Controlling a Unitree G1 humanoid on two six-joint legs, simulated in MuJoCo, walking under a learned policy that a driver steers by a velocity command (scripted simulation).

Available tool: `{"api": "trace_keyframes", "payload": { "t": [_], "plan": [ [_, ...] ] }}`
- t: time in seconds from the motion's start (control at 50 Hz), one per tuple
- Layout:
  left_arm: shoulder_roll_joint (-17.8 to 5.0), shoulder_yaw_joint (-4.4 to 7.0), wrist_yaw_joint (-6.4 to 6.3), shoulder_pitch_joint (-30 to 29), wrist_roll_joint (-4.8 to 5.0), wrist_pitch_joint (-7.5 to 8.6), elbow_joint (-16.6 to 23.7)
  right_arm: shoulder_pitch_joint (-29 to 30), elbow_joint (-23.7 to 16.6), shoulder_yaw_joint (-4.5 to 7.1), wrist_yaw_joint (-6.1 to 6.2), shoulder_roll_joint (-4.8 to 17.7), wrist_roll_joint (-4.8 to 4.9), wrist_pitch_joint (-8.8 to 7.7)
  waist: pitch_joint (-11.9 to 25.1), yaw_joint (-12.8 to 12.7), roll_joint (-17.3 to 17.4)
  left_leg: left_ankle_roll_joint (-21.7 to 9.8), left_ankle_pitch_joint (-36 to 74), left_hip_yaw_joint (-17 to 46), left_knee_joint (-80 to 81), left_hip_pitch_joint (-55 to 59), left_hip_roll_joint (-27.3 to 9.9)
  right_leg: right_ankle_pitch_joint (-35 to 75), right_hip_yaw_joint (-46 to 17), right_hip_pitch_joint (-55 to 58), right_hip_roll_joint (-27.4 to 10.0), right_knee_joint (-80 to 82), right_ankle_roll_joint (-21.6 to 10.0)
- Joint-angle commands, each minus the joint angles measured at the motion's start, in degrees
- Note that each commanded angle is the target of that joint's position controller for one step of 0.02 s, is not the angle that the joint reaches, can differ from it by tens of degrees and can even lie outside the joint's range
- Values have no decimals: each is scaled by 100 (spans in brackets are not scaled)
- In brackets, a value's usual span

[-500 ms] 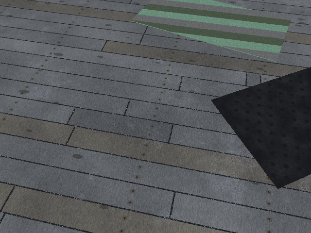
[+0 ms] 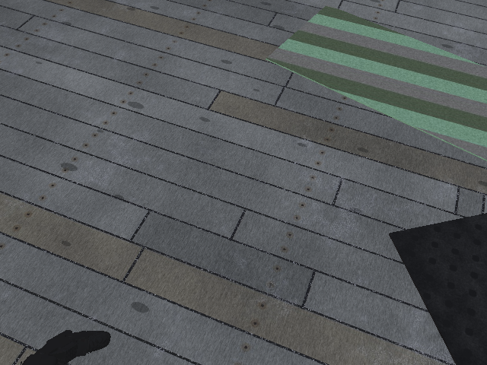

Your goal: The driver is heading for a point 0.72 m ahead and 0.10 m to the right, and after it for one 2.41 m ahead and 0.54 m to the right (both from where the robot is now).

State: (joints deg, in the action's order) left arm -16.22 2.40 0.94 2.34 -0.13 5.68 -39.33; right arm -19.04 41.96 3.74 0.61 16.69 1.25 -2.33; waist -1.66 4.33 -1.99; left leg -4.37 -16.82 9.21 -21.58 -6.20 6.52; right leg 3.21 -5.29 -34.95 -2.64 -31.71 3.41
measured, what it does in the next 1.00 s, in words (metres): walks ahead: right foot, then left foot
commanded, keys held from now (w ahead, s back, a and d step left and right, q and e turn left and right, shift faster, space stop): w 0.54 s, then w+e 0.38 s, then e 0.08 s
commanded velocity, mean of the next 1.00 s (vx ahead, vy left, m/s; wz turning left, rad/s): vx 0.49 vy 0.00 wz -0.06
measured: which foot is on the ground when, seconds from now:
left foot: down 0.00-0.12, up 0.14-0.58, down 0.60-1.00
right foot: up 0.00-0.08, down 0.10-0.62, up 0.64-1.00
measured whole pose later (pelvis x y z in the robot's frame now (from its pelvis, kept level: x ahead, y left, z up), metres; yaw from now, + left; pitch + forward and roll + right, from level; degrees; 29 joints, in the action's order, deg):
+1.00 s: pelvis +0.55 +0.02 +0.00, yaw -8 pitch +1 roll +3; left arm -16.1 3.4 2.0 8.0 0.7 1.7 -43.0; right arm -17.8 48.4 4.0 0.5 15.6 -0.4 -4.6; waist -1.9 3.8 -2.3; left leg -0.9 -16.0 -12.5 -13.3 1.9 1.6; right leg 2.4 -1.4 -38.3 -5.8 -40.3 -0.3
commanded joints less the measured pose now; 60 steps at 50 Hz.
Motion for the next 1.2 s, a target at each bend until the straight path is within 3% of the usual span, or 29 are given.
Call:
{"api": "trace_keyframes", "payload": {
  "t": [0.02, 0.08, 0.1, 0.12, 0.14, 0.16, 0.2, 0.24, 0.28, 0.42, 0.52, 0.56, 0.58, 0.6, 0.62, 0.64, 0.66, 0.68, 0.72, 0.8, 0.96, 1.04, 1.08, 1.1, 1.12, 1.14, 1.16, 1.18, 1.2],
  "plan": [
    [-571, 156, 75, -446, 25, 160, 464, -293, -149, 219, 45, 819, -8, -28, 152, 8, 787, -698, 1423, 1066, 199, -48, -1519, -53, 163, 654, 164, 327, -188],
    [-818, 303, 38, 429, -22, 227, 251, -132, -169, 190, 24, 732, -46, 3, 470, -495, 889, -466, 2749, 1009, -739, 146, -1327, -473, 385, 1820, 253, 678, -611],
    [-1059, 378, 4, 1246, -97, 246, 155, -77, -268, 93, 7, 526, -105, -10, 1217, -880, 597, -277, 2445, 709, -2016, -370, -1042, -376, -236, 3184, -408, 447, -979],
    [-1569, 533, 5, 2014, -141, 185, -47, -865, -292, -12, 10, 209, 7, -76, 2093, -797, -849, 217, 674, 7, -4104, -2329, -191, -1287, -2493, 5332, -1576, 594, -1953],
    [-1230, 467, 74, 2245, 43, 146, -208, -902, -256, -25, 9, 390, 36, -126, 2021, -864, -1395, 299, -1602, 116, -4957, -3390, -141, -2678, -3992, 5533, -1972, 1383, -2128],
    [-861, 353, 59, 1940, 115, 120, -167, -303, -316, 83, -7, 807, 82, -137, 1123, -958, -697, 267, -1240, 217, -5338, -3849, -460, -3338, -3442, 4864, -1830, 1514, -1879],
    [-622, 235, 40, 1354, 2, 35, -102, 499, -531, 73, -27, 739, -59, -165, 183, -778, -41, 247, -494, -210, -4884, -3753, -885, -2435, -2190, 3440, -1364, 1789, -1665],
    [-472, 166, 34, 1175, -48, 58, -126, 382, -494, 74, -60, 570, -77, -160, 102, -519, -298, 279, -131, -299, -4335, -3235, -1158, -1512, -1572, 2834, -1038, 2010, -1588],
    [-546, 180, 28, 1232, 14, 83, -211, 330, -464, 29, -69, 379, -75, -136, 155, -459, -366, 355, 12, -467, -3916, -3135, -1213, -880, -1121, 2693, -938, 2161, -1645],
    [-904, 249, -40, 1728, 126, -14, -564, 1582, -759, -104, -150, 127, -77, -231, -8, -857, -178, 511, 1906, -811, -1524, -2783, -1074, -15, -119, 2750, -720, 2317, -1478],
    [-988, 264, -68, 2120, 162, -162, -843, 2153, -995, -69, -280, 242, -18, -290, -168, -925, -237, 293, 1632, -821, -850, -2766, -918, 249, -239, 3512, -1089, 1979, -1345],
    [-1081, 291, -98, 2075, 166, -225, -885, 1869, -953, 4, -291, 404, -43, -317, 4, -670, -302, 128, 1278, -907, -632, -2139, -770, 1185, -252, 3655, -1113, 1503, -1222],
    [-1084, 278, -111, 1979, 176, -249, -881, 1264, -792, 106, -262, 572, -69, -327, 355, -293, -258, -12, 1347, -1025, -420, -1207, -637, 1946, -110, 3504, -926, 837, -1105],
    [-943, 211, -117, 1912, 122, -242, -808, 348, -568, 239, -202, 875, -121, -325, 1007, 136, -145, -224, 1536, -790, -582, 293, -927, 1729, 64, 2835, -637, -278, -927],
    [-408, 35, -99, 2221, 28, -160, -594, -512, -479, 372, -134, 1437, -262, -294, 2029, 270, 876, -883, 1420, 1139, -735, 2668, -2449, -349, 434, 786, 49, -2449, -548],
    [-262, -37, -82, 2520, 103, -70, -675, -717, -369, 332, -141, 1246, -170, -233, 2668, 223, 1803, -1346, 516, 2930, -14, 3181, -3141, -3627, 19, -306, 479, -3710, -436],
    [-868, 146, -65, 2116, 252, -35, -636, -474, -368, 207, -133, 864, -133, -212, 1807, 285, 1186, -1093, -81, 2442, 215, 2497, -2926, -3451, -271, -811, 158, -4191, -466],
    [-902, 170, -59, 1681, 294, -32, -501, -118, -378, 146, -118, 699, -117, -211, 1105, 163, 968, -894, -35, 1648, 384, 1702, -2708, -2961, -96, -912, -94, -4116, -481],
    [-754, 213, -98, 1506, 169, -141, -492, 509, -344, 50, -153, 381, -170, -289, 376, -220, 763, -704, 490, 665, 902, 391, -2274, -2248, -41, -491, -419, -3579, -428],
    [-401, 201, -124, 1669, 178, -384, -526, 817, -141, 114, -159, 411, -223, -459, 81, -559, 675, -718, 1545, -405, 1407, -376, -2149, -1580, -108, -175, -514, -3275, -277],
    [-152, 98, 122, 253, 74, -317, 22, 481, 237, 222, 20, 782, -164, -331, -357, -144, 355, -472, 2849, -1798, 1300, 91, -2014, 172, 475, -166, -325, -818, -369],
    [-370, 204, 270, 256, 35, -340, 293, 434, 310, 301, 122, 1030, -7, -99, -42, -290, 637, -244, 4726, -1990, 307, 818, -2161, -551, 851, 218, 40, -393, -608],
    [-695, 380, 280, 1091, 40, -356, 151, 605, 238, 335, 181, 1107, 62, 7, 446, -758, 690, -40, 5511, -2054, -988, 835, -2035, -849, 1050, 1212, 432, -144, -848],
    [-980, 530, 197, 1784, 28, -352, -13, 649, 205, 291, 181, 999, 70, 16, 805, -1137, 456, 219, 4896, -2162, -2168, 415, -1739, -107, 963, 2265, 586, 411, -1045],
    [-1534, 645, 34, 2029, 21, -398, -16, 287, 90, 138, 141, 554, -200, -33, 1318, -981, -703, 597, 1439, -2157, -3977, -1061, -1265, 2432, -474, 3834, -481, 182, -1448],
    [-1904, 638, 23, 1591, -91, -376, 303, -405, -81, -36, 35, 195, -292, -121, 2365, -395, -1465, 935, -2539, -1244, -6054, -2930, -169, 3324, -3344, 5413, -2011, 315, -2974],
    [-1464, 557, 70, 1599, -38, -399, 457, 55, 16, 87, -37, 787, -146, -178, 2828, -923, -326, 804, -2201, -263, -6233, -3055, -486, 2488, -3058, 5211, -1804, 681, -2803],
    [-1205, 478, 77, 1273, 11, -379, 486, 574, -174, 97, -32, 817, 5, -171, 2064, -853, -173, 676, -1690, -340, -5948, -3301, -678, 1823, -2326, 4557, -1512, 804, -2498],
    [-1000, 428, 54, 993, 104, -396, 453, 706, -129, 90, 54, 722, -66, -124, 1339, -643, 297, 685, -1305, -425, -5420, -3324, -901, 1265, -1824, 3686, -1172, 969, -2155]
  ]
}}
